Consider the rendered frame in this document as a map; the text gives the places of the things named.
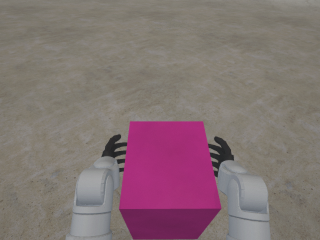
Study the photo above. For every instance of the robot left hand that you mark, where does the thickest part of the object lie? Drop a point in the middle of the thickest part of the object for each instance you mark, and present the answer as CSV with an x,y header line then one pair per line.
x,y
110,148

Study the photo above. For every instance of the carton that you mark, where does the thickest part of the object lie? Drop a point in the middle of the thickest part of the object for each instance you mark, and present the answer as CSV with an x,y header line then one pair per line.
x,y
169,190

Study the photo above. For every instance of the left robot forearm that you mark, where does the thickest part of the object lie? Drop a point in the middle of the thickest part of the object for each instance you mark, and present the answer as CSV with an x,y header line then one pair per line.
x,y
93,201

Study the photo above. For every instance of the robot right hand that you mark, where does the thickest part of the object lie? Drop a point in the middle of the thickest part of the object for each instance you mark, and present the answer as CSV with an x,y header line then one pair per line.
x,y
224,151

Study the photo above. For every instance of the right robot forearm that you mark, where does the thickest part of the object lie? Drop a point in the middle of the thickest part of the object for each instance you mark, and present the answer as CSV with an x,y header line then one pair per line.
x,y
247,202

